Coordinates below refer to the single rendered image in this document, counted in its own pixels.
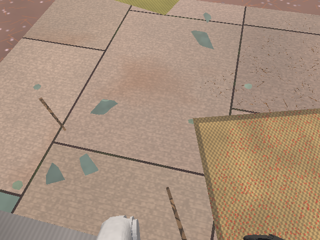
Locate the robot left thigh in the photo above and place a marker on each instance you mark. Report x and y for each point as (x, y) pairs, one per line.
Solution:
(120, 228)

